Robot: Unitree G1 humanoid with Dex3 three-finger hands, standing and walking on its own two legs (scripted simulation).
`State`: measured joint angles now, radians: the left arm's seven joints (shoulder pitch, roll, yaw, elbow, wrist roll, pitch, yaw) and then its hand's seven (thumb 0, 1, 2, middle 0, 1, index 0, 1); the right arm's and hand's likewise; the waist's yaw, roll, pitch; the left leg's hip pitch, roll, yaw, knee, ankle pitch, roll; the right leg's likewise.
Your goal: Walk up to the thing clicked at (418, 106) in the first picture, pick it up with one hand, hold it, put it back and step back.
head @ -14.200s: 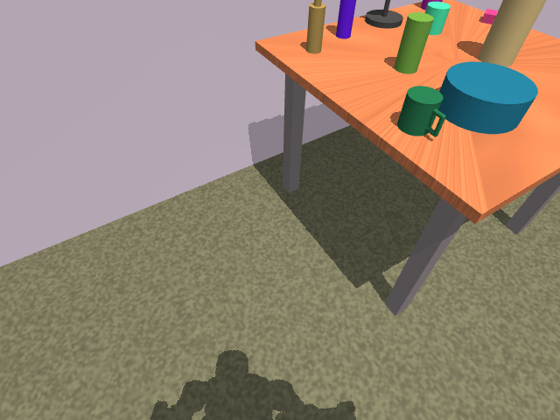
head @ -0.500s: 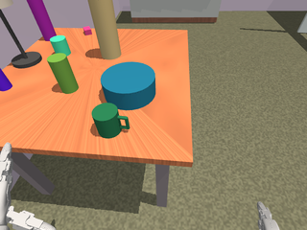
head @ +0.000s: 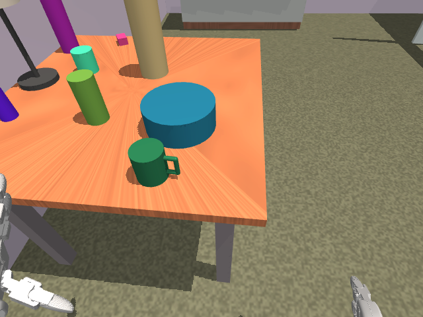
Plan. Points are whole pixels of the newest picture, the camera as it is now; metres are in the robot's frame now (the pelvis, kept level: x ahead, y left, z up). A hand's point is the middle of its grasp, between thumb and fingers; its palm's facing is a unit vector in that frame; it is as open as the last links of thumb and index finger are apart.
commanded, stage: go down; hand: left
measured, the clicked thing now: (156, 163) +0.48 +0.17 +0.00
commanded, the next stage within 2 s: none
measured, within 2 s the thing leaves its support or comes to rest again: neither
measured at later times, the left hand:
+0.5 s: hand (33, 185) +0.30 +0.33 +0.13, palm faces +0.19 -0.97 -0.17, open 17.5 cm
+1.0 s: hand (23, 173) +0.32 +0.35 +0.14, palm faces +0.14 -0.99 -0.01, open 17.7 cm
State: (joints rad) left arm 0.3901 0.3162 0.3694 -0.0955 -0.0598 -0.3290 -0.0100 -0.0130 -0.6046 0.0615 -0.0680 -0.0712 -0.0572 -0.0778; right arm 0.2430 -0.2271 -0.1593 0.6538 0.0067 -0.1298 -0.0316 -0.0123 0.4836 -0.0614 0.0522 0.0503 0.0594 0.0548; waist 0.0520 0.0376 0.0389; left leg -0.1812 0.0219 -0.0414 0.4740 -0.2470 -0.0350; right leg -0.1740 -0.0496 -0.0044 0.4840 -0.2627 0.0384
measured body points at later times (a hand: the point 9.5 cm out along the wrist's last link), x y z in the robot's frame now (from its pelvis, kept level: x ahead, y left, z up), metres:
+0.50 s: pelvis +0.02 +0.01 +0.00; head +0.02 +0.01 +0.45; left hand +0.29 +0.38 +0.14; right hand +0.16 -0.24 -0.09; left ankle +0.01 +0.14 -0.74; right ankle +0.00 -0.14 -0.74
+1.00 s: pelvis +0.00 +0.00 -0.01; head +0.02 +0.01 +0.44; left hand +0.31 +0.41 +0.14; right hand +0.16 -0.24 -0.09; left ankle +0.01 +0.14 -0.74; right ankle +0.00 -0.14 -0.74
